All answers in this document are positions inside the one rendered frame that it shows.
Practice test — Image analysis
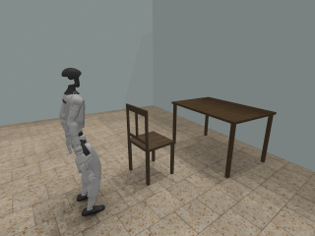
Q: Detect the robot left forearm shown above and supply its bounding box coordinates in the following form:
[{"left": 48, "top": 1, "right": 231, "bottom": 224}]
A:
[{"left": 60, "top": 118, "right": 70, "bottom": 139}]

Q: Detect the robot right foot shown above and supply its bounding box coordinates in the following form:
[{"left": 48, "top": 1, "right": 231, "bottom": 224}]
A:
[{"left": 82, "top": 205, "right": 105, "bottom": 216}]

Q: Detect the left robot thigh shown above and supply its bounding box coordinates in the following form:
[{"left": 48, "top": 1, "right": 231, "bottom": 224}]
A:
[{"left": 82, "top": 140, "right": 92, "bottom": 173}]

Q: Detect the robot right upper arm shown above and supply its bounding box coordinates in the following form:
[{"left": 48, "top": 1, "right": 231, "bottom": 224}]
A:
[{"left": 67, "top": 94, "right": 84, "bottom": 129}]

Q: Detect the right robot hand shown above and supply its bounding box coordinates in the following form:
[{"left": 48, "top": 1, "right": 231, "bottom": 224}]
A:
[{"left": 75, "top": 153, "right": 90, "bottom": 173}]

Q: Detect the robot left upper arm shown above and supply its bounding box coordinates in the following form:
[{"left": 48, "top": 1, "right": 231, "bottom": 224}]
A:
[{"left": 59, "top": 101, "right": 66, "bottom": 120}]

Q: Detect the table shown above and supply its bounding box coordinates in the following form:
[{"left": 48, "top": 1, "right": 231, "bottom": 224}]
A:
[{"left": 171, "top": 97, "right": 277, "bottom": 178}]

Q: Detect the left robot hand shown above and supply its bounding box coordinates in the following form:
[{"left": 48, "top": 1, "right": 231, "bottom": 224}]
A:
[{"left": 65, "top": 138, "right": 73, "bottom": 154}]

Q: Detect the robot right forearm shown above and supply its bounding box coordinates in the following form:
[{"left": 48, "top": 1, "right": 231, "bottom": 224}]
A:
[{"left": 69, "top": 122, "right": 83, "bottom": 154}]

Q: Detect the chair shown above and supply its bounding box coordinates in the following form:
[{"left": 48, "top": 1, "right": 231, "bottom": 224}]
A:
[{"left": 126, "top": 103, "right": 175, "bottom": 186}]

